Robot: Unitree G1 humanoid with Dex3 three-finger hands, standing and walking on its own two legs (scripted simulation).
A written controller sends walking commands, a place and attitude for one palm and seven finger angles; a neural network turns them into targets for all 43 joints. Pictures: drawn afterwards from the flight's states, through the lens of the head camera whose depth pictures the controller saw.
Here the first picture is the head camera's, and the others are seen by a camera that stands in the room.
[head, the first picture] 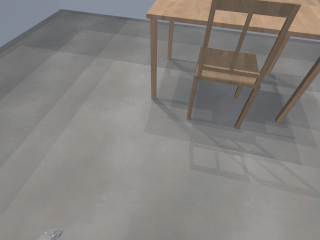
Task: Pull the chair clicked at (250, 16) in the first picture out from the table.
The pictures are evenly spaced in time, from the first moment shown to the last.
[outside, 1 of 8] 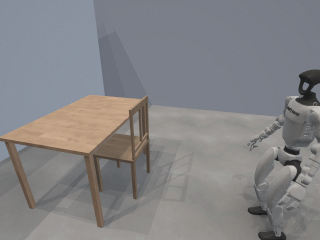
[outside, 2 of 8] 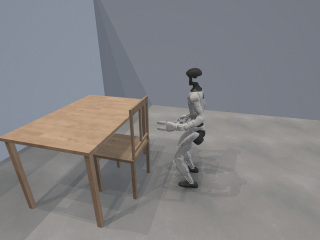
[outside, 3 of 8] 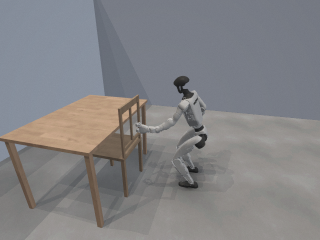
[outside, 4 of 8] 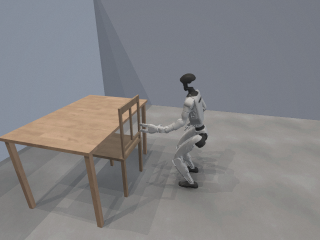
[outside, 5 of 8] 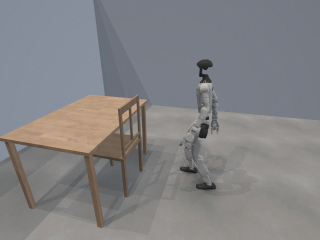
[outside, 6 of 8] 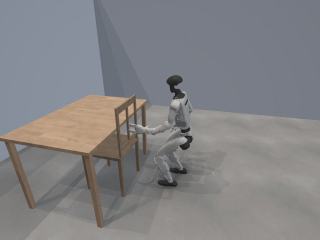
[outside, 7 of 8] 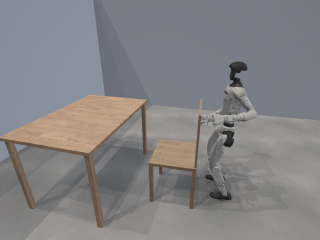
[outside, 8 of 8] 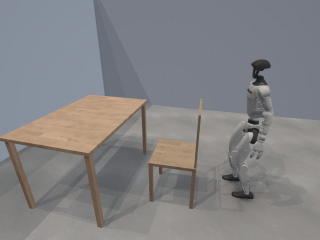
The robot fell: no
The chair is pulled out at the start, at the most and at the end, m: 0.00 0.54 0.54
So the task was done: yes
